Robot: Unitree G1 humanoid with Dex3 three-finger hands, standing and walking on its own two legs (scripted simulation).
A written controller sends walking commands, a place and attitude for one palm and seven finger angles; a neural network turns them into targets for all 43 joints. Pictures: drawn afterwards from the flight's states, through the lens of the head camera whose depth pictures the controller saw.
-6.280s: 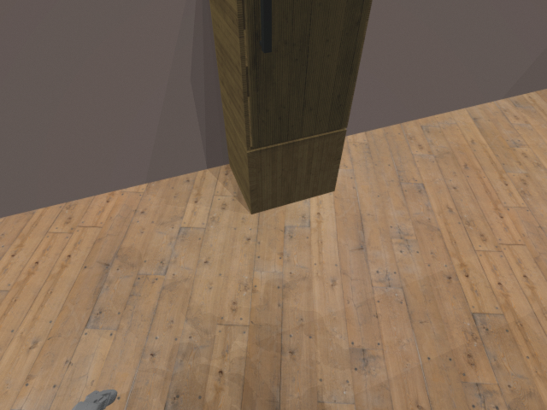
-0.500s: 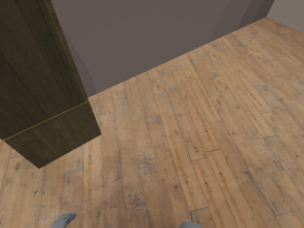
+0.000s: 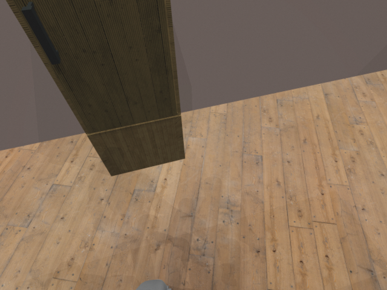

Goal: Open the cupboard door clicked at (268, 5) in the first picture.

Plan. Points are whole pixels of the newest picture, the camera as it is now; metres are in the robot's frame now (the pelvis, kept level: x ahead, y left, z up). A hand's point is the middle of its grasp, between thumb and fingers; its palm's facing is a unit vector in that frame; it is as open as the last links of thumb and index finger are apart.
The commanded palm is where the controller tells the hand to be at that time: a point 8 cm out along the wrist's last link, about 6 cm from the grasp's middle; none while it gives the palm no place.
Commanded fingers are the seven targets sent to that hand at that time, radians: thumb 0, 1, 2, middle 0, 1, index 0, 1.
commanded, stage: turn to face it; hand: left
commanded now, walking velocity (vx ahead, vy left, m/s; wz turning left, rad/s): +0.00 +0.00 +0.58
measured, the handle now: (43, 34) +0.76 +0.49 +0.13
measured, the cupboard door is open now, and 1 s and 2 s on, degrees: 0 0 0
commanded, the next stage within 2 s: take the last steps up to it in 0.62 s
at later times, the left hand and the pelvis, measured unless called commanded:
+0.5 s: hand out of the picture +0.04 +0.25 -0.15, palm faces +0.25 -0.93 -0.26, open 7.4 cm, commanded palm none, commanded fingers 0.00 0.90 0.90 -0.20 -0.30 -0.20 -0.30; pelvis -0.01 +0.03 +0.00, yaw +13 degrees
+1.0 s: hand out of the picture -0.11 +0.16 -0.15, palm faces +0.45 -0.86 -0.25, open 7.3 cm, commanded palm none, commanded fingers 0.00 0.90 0.90 -0.20 -0.30 -0.20 -0.30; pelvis -0.02 -0.01 +0.01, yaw +23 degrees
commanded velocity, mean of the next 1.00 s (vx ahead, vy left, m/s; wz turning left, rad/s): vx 0.09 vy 0.00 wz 0.26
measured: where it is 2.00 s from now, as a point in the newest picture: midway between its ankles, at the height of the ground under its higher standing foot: (175, 276)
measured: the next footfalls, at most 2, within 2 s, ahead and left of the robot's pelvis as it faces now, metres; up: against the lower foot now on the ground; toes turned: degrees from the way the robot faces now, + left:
left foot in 0.08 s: +0.04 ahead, +0.14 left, +0.00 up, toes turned +9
right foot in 0.60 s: +0.05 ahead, -0.09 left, +0.00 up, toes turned +12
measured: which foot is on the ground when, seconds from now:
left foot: up 0.00-0.06, down 0.08-0.60, up 0.62-1.00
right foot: down 0.00-0.08, up 0.10-0.58, down 0.60-1.00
